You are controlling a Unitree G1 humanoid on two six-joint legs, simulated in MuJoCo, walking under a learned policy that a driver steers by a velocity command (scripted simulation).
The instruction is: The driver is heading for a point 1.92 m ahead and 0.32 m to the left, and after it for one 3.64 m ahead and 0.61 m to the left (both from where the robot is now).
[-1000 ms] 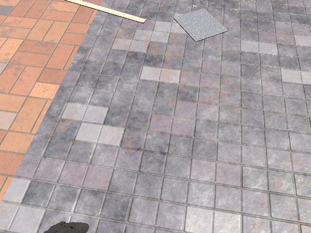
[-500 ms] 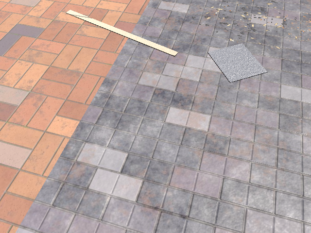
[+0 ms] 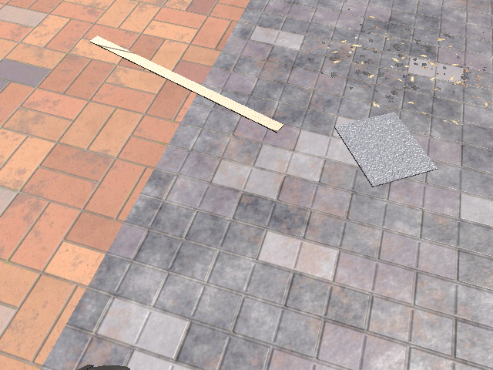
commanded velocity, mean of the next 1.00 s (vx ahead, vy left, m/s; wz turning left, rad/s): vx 0.07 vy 0.00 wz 0.32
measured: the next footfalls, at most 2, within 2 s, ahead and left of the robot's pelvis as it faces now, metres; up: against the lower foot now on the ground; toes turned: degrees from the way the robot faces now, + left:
right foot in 0.08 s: +0.22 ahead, -0.11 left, +0.00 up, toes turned +4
left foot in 0.52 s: +0.10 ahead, +0.10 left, +0.00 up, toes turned +18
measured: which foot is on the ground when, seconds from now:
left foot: down 0.00-0.08, up 0.10-0.50, down 0.52-1.00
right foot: up 0.00-0.06, down 0.08-0.52, up 0.54-0.84, down 0.86-1.00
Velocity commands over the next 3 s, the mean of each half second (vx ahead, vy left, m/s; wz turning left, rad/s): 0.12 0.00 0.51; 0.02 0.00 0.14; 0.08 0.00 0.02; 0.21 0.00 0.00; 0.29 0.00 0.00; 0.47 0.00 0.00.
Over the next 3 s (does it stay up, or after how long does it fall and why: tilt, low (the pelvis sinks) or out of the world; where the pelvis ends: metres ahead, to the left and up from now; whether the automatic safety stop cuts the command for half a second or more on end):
stays up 0.58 0.16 0.00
